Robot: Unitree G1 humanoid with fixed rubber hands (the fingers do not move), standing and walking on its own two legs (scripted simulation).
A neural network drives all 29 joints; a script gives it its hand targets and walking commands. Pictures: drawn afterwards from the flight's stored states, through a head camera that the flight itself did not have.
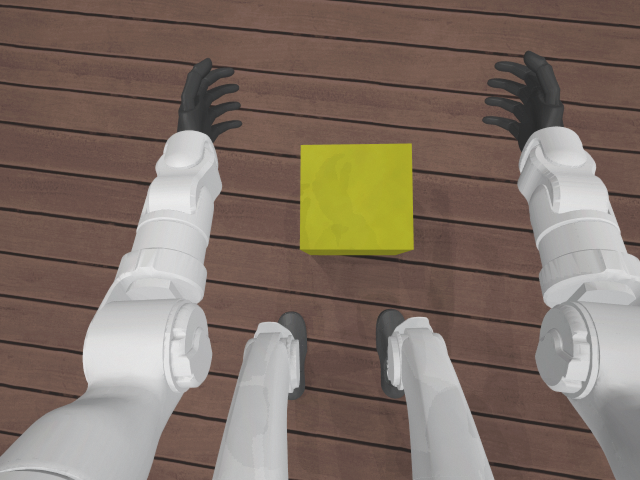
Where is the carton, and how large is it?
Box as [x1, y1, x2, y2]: [300, 144, 413, 254]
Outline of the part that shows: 301,145 300,249 309,254 397,254 413,249 411,144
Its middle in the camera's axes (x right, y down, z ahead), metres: +0.07 -0.06 +0.85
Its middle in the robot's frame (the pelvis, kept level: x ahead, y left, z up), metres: +0.47 -0.03 -0.51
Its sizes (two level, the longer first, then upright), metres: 0.210 0.200 0.250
